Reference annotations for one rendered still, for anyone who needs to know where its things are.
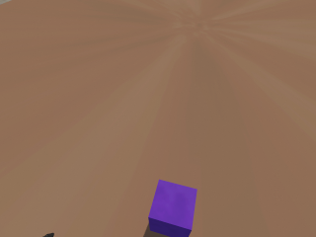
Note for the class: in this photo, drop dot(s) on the carton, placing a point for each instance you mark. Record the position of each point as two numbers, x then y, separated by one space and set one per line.
172 210

